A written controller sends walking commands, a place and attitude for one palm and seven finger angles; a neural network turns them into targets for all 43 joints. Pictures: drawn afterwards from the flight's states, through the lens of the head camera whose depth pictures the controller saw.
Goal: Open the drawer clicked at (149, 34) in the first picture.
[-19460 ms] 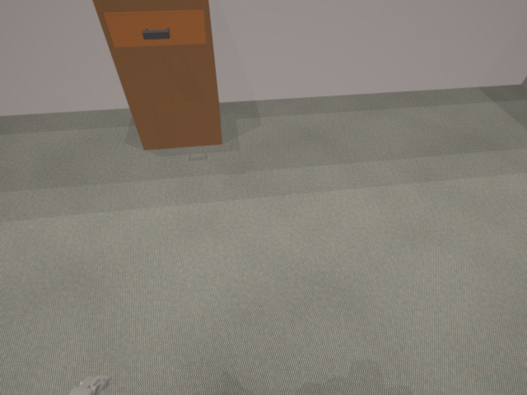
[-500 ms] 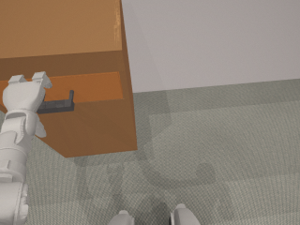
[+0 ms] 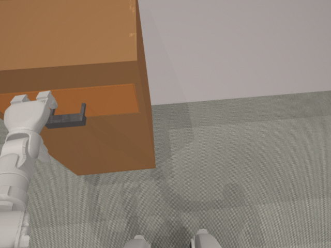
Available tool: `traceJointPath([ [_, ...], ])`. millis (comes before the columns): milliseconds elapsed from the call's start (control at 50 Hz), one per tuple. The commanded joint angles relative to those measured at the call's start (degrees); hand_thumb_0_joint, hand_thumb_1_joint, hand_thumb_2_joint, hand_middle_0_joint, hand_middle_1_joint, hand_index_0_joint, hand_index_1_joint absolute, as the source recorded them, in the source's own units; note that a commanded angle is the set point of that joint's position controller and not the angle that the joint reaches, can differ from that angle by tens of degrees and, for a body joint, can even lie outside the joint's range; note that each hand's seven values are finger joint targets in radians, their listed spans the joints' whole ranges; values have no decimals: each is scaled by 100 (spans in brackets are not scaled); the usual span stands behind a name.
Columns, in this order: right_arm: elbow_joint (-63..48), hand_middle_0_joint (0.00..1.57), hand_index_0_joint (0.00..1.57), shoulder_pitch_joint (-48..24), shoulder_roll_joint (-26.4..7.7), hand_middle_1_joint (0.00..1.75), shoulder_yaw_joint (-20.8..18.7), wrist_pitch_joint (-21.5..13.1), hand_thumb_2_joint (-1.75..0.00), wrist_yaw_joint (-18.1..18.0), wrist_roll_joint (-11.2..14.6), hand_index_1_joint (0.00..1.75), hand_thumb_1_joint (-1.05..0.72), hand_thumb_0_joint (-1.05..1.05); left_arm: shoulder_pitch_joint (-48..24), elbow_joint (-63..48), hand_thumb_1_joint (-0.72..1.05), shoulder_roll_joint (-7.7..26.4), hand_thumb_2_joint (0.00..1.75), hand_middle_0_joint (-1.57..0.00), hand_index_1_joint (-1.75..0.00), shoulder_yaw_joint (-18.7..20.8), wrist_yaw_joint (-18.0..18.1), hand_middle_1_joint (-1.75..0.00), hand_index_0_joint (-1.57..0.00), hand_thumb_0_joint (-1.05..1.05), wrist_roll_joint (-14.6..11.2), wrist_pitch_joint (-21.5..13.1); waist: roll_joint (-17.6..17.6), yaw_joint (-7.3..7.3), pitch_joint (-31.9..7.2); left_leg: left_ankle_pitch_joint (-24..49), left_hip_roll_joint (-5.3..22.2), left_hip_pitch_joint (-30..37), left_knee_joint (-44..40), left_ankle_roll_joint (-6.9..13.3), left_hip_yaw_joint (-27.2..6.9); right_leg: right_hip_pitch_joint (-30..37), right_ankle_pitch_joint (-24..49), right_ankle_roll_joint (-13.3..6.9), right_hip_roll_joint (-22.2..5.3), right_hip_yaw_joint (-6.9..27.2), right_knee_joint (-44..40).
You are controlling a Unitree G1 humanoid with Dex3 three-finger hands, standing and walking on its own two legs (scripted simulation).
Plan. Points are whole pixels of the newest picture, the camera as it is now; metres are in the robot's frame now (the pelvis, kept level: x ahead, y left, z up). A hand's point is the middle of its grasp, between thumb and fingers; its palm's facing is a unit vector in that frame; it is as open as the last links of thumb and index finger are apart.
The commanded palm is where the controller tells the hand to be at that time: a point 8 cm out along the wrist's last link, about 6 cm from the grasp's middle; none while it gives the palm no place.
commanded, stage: move the hooked fingers above the handle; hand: left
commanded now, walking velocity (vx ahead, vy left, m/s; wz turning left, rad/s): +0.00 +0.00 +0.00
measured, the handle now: (66, 114) +0.48 +0.31 -0.05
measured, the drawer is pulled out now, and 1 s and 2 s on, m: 0.00 0.00 0.00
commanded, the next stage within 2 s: lower the fingers behind the handle in 1.00 s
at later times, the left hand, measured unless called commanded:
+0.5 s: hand (45, 128) +0.40 +0.32 +0.01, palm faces -0.14 +0.00 -0.99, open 13.9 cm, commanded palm +0.40 +0.31 +0.07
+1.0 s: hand (53, 126) +0.41 +0.30 +0.01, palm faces -0.11 -0.03 -0.99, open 13.9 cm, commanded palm +0.40 +0.31 +0.07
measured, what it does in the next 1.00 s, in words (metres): stands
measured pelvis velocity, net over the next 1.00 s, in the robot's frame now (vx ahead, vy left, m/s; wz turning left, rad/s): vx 0.01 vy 0.00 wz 0.02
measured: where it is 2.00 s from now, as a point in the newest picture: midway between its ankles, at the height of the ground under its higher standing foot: outside the picture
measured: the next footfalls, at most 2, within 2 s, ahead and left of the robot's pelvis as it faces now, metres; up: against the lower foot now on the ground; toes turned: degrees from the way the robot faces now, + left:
none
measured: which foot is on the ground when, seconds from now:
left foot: down 0.00-1.00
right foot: down 0.00-1.00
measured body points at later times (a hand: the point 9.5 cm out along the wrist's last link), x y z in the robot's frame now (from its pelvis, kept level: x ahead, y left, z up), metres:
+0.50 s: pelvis +0.00 +0.00 +0.00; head +0.10 -0.01 +0.44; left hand +0.40 +0.32 +0.07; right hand +0.05 -0.28 -0.14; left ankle -0.02 +0.11 -0.69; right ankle +0.03 -0.14 -0.69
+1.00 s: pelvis +0.01 +0.00 +0.00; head +0.10 +0.00 +0.44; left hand +0.41 +0.30 +0.06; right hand +0.06 -0.27 -0.13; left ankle -0.02 +0.11 -0.69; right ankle +0.03 -0.14 -0.69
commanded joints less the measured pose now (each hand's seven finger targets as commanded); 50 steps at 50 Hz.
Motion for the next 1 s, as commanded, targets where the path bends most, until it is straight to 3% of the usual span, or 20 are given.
traceJointPath([
  [0, -429, 20, 20, 573, -861, 30, -345, -190, -90, -281, 37, 30, -90, 0, -1999, -1298, -50, 1190, 30, -30, -120, -64, -224, -120, -30, 0, -194, -345, -428, -310, -2119, 2016, -173, 1212, -741, 214, 154, 1859, 1627, -330, 204, -314, -644],
  [40, -369, 20, 20, 593, -847, 30, -336, -256, -90, -349, 22, 30, -90, 0, -2429, -1494, -50, 1221, 30, -30, -120, -49, -263, -120, -30, 0, -181, -647, -324, -386, -1837, 1812, -162, 1237, -736, 211, 91, 1475, 1311, -344, 187, -317, -658],
  [120, -239, 20, 20, 566, -859, 30, -298, -255, -90, -308, -61, 30, -90, 0, -2441, -1478, -50, 1744, 30, -30, -120, 507, 46, -120, -30, 0, -6, -947, 339, -170, -1783, 1914, -195, 1174, -581, 149, 17, 1094, 1102, -460, 198, -357, -404],
  [140, -256, 20, 20, 539, -833, 30, -281, -246, -90, -271, -65, 30, -90, 0, -2402, -1345, -50, 1731, 30, -30, -120, 516, 168, -120, -30, 0, 46, -932, 392, -161, -1825, 1831, -221, 1049, -540, 144, 26, 1050, 1050, -444, 194, -351, -347],
  [160, -209, 20, 20, 489, -868, 30, -249, -223, -90, -235, -80, 30, -90, 0, -2245, -1140, -50, 1998, 30, -30, -120, 763, 274, -120, -30, 0, 66, -865, 454, -41, -1737, 1836, -228, 900, -517, 129, 28, 1016, 1040, -466, 196, -364, -270],
  [220, -267, 20, 20, 415, -893, 30, -202, -160, -90, -117, -131, 30, -90, 0, -2114, -915, -50, 2269, 30, -30, -120, 952, 527, -120, -30, 0, 159, -551, 602, 149, -2099, 2059, -278, 757, -478, 95, 88, 1240, 1245, -469, 215, -378, -104],
  [240, -314, 20, 20, 432, -881, 30, -195, -145, -90, -87, -122, 30, -90, 0, -2007, -794, -50, 2191, 30, -30, -120, 844, 558, -120, -30, 0, 178, -401, 603, 157, -2236, 2110, -290, 774, -481, 89, 125, 1330, 1340, -450, 222, -377, -97],
  [340, -391, 20, 20, 600, -949, 30, -255, -115, -90, -115, -49, 30, -90, 0, -1942, -713, -50, 2139, 30, -30, -120, 647, 216, -120, -30, 0, 5, -92, 34, 77, -2896, 2386, -259, 876, -501, 148, 239, 2067, 2026, -352, 207, -272, -215],
  [420, -421, 20, 20, 652, -859, 30, -355, -198, -90, -260, -14, 30, -90, 0, -2075, -1283, -50, 1412, 30, -30, -120, 129, -165, -120, -30, 0, -139, -485, -139, -213, -2762, 2508, -182, 1256, -539, 193, 178, 1932, 2046, -342, 207, -271, -414],
  [480, -294, 20, 20, 680, -862, 30, -352, -243, -90, -320, -13, 30, -90, 0, -2295, -1375, -50, 1431, 30, -30, -120, 184, -190, -120, -30, 0, -163, -800, -164, -296, -2154, 2046, -163, 1151, -565, 190, 88, 1441, 1490, -357, 211, -308, -464],
  [520, -241, 20, 20, 665, -872, 30, -331, -253, -90, -314, -23, 30, -90, 0, -2471, -1336, -50, 1535, 30, -30, -120, 295, -63, -120, -30, 0, -108, -904, 37, -269, -1877, 1910, -182, 1029, -559, 178, 58, 1195, 1242, -409, 204, -336, -425],
  [580, -185, 20, 20, 608, -905, 30, -275, -200, -90, -229, -65, 30, -90, 0, -2439, -1094, -50, 2008, 30, -30, -120, 697, 269, -120, -30, 0, 92, -846, 350, -108, -1913, 1854, -213, 820, -489, 139, 17, 983, 1059, -446, 210, -365, -222],
  [600, -195, 20, 20, 590, -895, 30, -259, -194, -90, -188, -80, 30, -90, 0, -2404, -1014, -50, 1996, 30, -30, -120, 678, 361, -120, -30, 0, 118, -773, 552, -64, -1896, 1893, -232, 818, -475, 125, 43, 964, 1068, -462, 213, -379, -192],
  [640, -205, 20, 20, 565, -931, 30, -224, -138, -90, -119, -99, 30, -90, 0, -2195, -766, -50, 2279, 30, -30, -120, 889, 483, -120, -30, 0, 153, -570, 501, 69, -2102, 2054, -257, 710, -457, 109, 73, 1161, 1228, -451, 225, -383, -100],
  [720, -321, 20, 20, 584, -950, 30, -242, -83, -90, -44, -117, 30, -90, 0, -1877, -826, -50, 2236, 30, -30, -120, 868, 435, -120, -30, 0, 73, -235, 439, 210, -2857, 2723, -240, 1009, -439, 84, 161, 1726, 1906, -428, 244, -378, -37],
  [760, -385, 20, 20, 638, -924, 30, -290, -88, -90, -61, -49, 30, -90, 0, -1690, -857, -50, 1850, 30, -30, -120, 527, 254, -120, -30, 0, -28, -148, 267, 103, -2860, 2772, -205, 1121, -475, 103, 202, 1850, 2049, -385, 242, -356, -170],
  [820, -378, 20, 20, 668, -926, 30, -323, -140, -90, -174, -1, 30, -90, 0, -2055, -987, -50, 1516, 30, -30, -120, 197, -23, -120, -30, 0, -102, -270, -138, -190, -2424, 2416, -138, 1148, -595, 155, 141, 1708, 1797, -361, 231, -362, -389],
  [860, -372, 20, 20, 699, -898, 30, -350, -174, -90, -235, 11, 30, -90, 0, -2173, -1186, -50, 1318, 30, -30, -120, 26, -107, -120, -30, 0, -115, -447, -110, -248, -2304, 2279, -140, 1299, -634, 164, 93, 1560, 1571, -363, 228, -366, -462],
  [940, -296, 20, 20, 705, -836, 30, -359, -243, -90, -296, -31, 30, -90, 0, -2685, -1607, -50, 1289, 30, -30, -120, 70, 36, -120, -30, 0, -47, -835, 253, -337, -2165, 2247, -138, 1492, -556, 137, -12, 1055, 1273, -401, 221, -394, -407],
  [980, -219, 20, 20, 655, -878, 30, -315, -220, -90, -248, -66, 30, -90, 0, -2509, -1411, -50, 1685, 30, -30, -120, 463, 206, -120, -30, 0, 15, -845, 401, -179, -2080, 2241, -157, 1326, -523, 109, -28, 1000, 1219, -441, 228, -408, -296],
])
